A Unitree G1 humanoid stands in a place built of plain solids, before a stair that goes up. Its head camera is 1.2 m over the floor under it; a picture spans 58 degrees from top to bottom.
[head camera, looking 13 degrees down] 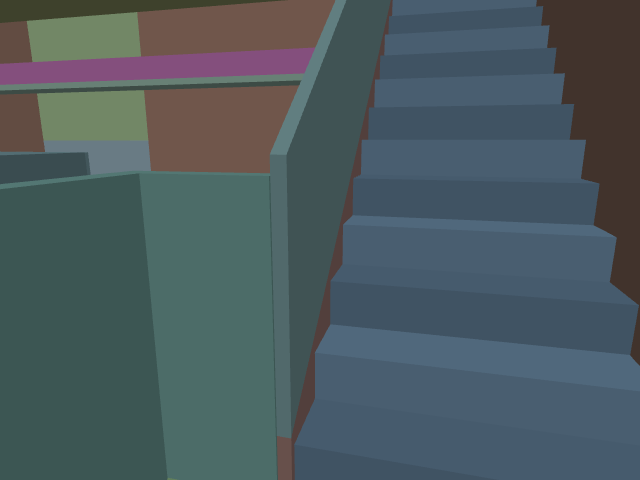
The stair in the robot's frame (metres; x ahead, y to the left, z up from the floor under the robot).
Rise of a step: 0.20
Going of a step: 0.27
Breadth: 1.18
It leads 14 degrees to the right of straight ahead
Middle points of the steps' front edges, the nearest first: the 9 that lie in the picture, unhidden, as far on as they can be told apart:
1.39 -0.55 0.40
1.65 -0.61 0.60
1.92 -0.68 0.80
2.18 -0.75 1.00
2.45 -0.81 1.20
2.72 -0.88 1.40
2.98 -0.94 1.60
3.25 -1.01 1.80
3.51 -1.08 2.00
